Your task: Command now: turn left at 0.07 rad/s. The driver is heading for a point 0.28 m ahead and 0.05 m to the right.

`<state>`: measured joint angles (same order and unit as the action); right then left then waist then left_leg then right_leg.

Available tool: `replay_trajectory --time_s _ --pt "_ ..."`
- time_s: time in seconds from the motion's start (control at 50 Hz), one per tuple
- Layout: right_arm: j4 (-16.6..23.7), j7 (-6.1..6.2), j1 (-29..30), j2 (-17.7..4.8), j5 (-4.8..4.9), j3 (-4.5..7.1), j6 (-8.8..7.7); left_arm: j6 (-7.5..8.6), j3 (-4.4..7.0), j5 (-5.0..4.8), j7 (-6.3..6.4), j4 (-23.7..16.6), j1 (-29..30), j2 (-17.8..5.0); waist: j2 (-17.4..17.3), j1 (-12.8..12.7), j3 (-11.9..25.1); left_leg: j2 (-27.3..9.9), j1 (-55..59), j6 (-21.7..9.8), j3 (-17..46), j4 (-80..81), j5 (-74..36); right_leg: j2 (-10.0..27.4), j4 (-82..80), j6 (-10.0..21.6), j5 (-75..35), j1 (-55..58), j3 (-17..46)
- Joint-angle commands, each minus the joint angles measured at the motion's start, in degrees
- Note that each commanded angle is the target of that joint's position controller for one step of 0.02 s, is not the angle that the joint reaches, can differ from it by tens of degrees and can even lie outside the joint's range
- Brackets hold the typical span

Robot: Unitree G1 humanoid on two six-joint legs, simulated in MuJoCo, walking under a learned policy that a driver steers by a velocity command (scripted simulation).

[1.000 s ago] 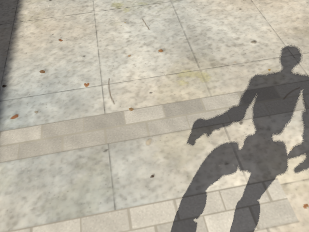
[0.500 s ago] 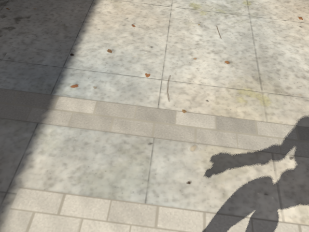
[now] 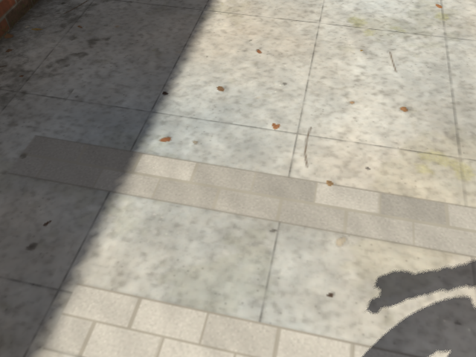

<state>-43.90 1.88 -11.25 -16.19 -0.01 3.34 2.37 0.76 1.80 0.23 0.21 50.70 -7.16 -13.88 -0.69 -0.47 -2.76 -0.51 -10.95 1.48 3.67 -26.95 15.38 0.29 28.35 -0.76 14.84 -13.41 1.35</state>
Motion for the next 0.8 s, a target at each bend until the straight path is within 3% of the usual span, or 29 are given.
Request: replay_trajectory --time_s 0.02,0.04,0.08,0.2,0.48,0.8 --pt "3.4 -0.71 0.9 -6.7 -0.74 1.56 -0.84 1.39 1.29 0.71 -0.33 -1.6 -0.3 -7.8 -3.7 -0.8 6.3 -4.6 2.4 -4.9 4.2 3.3 -10.6 1.6 -3.4 -0.2 -4.4 3.0 0.6" --pt "2.7 -0.97 0.8 -5.3 -1.22 1.10 -1.23 1.15 1.43 0.50 -0.21 -1.4 1.3 -7.9 -2.7 -0.3 5.0 -4.2 0.5 -4.3 4.1 4.2 -7.3 1.5 -2.9 -0.6 -4.7 3.1 0.4" --pt "1.9 -1.05 0.6 -5.7 -1.12 1.02 -2.16 0.24 1.40 0.21 0.45 -0.6 1.1 -7.6 -3.4 -0.4 2.4 -3.2 -1.7 -3.0 3.5 4.5 -7.1 1.7 -2.3 -0.2 -6.7 2.8 0.7" --pt "-0.3 -0.60 -1.0 -5.0 -0.81 0.32 -3.26 -0.41 1.49 0.11 1.12 2.6 0.0 -7.4 -2.1 -0.6 1.2 -2.6 -2.9 -2.7 3.1 4.4 -5.9 1.8 -2.5 -0.5 -7.1 3.2 1.0" --pt "-5.3 -0.43 -2.3 -3.8 -0.46 -0.53 -3.47 -0.57 1.38 -0.14 1.90 8.8 -2.2 -7.5 0.0 -0.4 1.5 -1.2 -1.8 -2.8 1.3 4.1 -7.1 1.8 -3.2 -1.0 -8.2 3.3 0.9" --pt "-10.6 -0.04 -4.6 -3.1 -0.18 -1.35 -3.35 -0.85 0.78 -0.21 2.40 11.8 -5.0 -6.0 0.4 -0.3 0.5 -0.2 -2.3 -2.3 -0.3 4.1 -6.6 1.3 -3.4 -0.6 -8.1 2.7 0.5"
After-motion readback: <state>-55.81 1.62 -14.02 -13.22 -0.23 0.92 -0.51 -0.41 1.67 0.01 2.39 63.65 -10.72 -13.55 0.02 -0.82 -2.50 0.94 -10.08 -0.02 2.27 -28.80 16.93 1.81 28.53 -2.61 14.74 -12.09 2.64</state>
